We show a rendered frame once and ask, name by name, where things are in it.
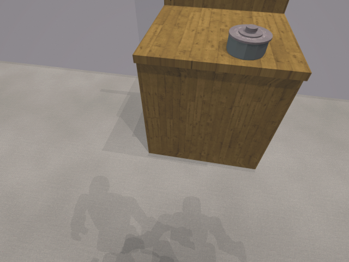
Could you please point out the table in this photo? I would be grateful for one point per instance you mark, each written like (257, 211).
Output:
(201, 103)

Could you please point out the knob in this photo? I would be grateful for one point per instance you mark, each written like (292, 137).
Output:
(252, 28)

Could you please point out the lid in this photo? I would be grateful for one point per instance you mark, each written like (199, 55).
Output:
(240, 34)

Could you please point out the pot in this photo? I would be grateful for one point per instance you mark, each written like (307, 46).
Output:
(245, 51)

